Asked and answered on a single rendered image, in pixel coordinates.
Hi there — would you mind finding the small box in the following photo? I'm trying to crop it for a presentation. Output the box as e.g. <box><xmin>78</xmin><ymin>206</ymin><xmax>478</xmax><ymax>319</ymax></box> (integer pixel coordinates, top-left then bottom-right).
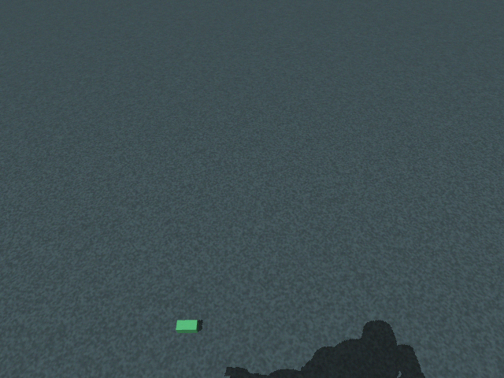
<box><xmin>176</xmin><ymin>320</ymin><xmax>199</xmax><ymax>333</ymax></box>

